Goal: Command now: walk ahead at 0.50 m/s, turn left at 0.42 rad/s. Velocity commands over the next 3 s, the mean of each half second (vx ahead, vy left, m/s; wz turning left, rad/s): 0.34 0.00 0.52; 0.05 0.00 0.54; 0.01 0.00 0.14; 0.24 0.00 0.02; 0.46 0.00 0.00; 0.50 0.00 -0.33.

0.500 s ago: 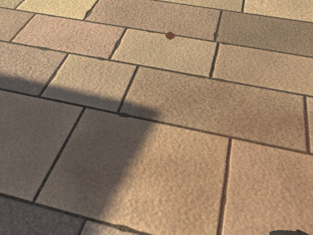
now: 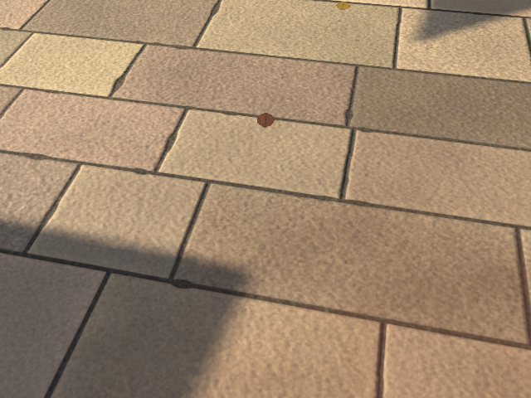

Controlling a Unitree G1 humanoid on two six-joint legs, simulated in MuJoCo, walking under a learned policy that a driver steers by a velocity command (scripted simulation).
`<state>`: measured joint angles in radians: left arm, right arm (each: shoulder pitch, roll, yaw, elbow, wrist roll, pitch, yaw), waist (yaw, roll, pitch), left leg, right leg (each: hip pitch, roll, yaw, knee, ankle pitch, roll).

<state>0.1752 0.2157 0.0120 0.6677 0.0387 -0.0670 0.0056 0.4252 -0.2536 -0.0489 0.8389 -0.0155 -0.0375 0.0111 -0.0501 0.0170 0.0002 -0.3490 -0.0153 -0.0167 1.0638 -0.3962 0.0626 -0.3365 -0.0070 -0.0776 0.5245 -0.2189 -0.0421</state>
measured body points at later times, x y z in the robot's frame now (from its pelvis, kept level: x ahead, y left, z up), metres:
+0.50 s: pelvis +0.20 +0.06 -0.01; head +0.25 +0.08 +0.43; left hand +0.21 +0.33 -0.14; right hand +0.42 -0.15 -0.12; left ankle +0.28 +0.13 -0.73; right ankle +0.15 -0.10 -0.64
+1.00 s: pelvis +0.26 +0.03 +0.00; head +0.29 +0.02 +0.45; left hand +0.23 +0.33 -0.09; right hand +0.50 -0.16 -0.12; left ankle +0.27 +0.13 -0.72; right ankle +0.32 -0.05 -0.74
